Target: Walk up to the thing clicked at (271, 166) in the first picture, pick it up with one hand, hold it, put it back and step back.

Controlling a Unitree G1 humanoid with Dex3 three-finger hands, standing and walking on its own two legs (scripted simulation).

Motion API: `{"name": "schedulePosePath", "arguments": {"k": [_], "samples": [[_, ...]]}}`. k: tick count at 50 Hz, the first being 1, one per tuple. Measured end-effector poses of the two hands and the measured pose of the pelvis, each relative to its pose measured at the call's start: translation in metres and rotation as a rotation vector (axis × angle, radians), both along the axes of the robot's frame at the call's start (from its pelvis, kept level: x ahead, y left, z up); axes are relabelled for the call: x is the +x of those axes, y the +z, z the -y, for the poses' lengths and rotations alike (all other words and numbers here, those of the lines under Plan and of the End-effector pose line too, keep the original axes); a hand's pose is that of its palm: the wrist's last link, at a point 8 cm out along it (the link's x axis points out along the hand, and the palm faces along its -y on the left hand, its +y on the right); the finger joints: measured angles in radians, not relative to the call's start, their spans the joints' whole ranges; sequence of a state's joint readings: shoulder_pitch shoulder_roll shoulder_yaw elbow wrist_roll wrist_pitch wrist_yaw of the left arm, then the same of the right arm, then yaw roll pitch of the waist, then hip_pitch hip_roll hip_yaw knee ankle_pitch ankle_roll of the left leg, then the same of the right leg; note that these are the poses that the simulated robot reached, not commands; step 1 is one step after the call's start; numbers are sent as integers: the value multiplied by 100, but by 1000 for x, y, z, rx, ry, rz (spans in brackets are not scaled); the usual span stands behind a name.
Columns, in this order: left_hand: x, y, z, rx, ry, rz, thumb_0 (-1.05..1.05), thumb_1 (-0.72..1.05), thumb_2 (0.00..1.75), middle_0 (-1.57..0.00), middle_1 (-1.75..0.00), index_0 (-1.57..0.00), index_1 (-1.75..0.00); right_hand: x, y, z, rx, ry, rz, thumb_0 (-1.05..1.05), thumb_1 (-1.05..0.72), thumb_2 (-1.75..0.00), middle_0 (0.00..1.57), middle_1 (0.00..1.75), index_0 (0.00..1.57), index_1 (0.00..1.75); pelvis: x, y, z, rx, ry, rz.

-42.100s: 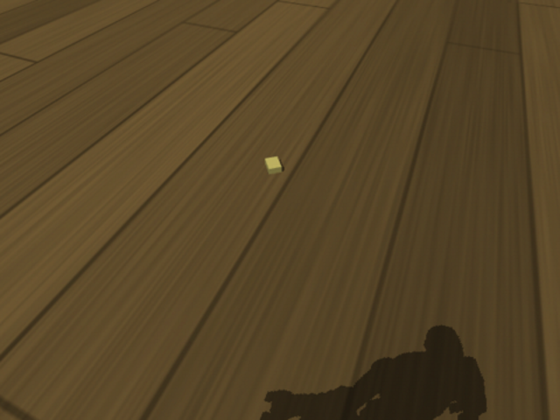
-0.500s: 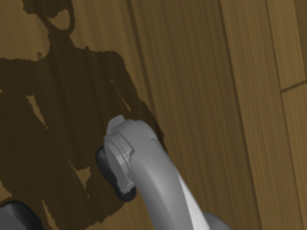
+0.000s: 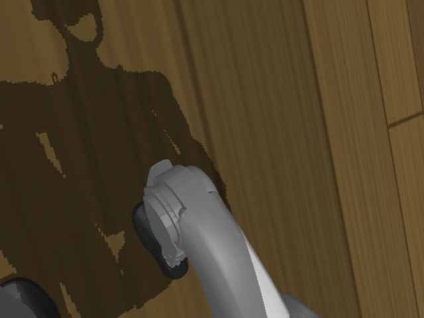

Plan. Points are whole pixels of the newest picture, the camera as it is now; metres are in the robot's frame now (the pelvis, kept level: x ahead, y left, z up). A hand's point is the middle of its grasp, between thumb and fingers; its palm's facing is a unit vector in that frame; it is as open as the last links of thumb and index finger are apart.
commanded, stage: close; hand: left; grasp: from above
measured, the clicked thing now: out of the picture +0.50 +0.37 -0.31
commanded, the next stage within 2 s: none
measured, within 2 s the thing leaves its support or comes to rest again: neither
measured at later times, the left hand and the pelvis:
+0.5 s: hand out of the picture +0.48 +0.36 -0.25, palm faces -0.28 -0.33 -0.90, open 10.7 cm; pelvis +0.00 +0.00 +0.00, yaw +0 degrees
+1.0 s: hand out of the picture +0.48 +0.36 -0.25, palm faces -0.27 -0.33 -0.90, open 10.8 cm; pelvis +0.00 +0.00 +0.00, yaw +0 degrees
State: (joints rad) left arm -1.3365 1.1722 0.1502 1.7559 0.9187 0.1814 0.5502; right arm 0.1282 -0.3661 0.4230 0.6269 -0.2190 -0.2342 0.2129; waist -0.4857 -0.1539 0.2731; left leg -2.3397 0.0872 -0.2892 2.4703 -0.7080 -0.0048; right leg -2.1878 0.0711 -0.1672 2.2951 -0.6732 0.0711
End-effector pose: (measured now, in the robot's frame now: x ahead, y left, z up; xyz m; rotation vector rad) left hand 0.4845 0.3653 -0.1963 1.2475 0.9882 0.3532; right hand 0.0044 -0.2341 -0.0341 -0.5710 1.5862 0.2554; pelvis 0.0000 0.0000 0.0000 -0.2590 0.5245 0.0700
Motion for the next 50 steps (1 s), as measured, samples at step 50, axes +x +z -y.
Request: {"name": "schedulePosePath", "arguments": {"k": [50], "samples": [[0, 0, 0, -4, 5, 3, 0, 2, 49, -54, -61, -54, -58, 1, 2, -1, -5, 4, 5, 0, -91, -90, 20, 30, 20, 30, 0, 1, -1, -5, 1, 1]]}}
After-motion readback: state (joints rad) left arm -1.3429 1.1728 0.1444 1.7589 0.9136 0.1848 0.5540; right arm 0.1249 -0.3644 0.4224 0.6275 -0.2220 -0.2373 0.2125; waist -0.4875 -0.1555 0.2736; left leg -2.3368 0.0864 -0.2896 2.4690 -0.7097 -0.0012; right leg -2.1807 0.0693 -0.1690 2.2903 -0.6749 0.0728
